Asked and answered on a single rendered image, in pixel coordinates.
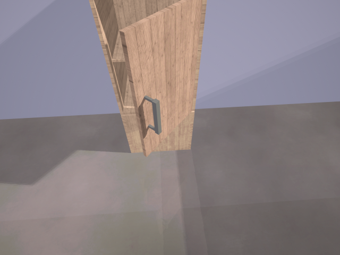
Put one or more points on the cupboard door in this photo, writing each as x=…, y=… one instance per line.
x=161, y=56

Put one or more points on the handle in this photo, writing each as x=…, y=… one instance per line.
x=156, y=114

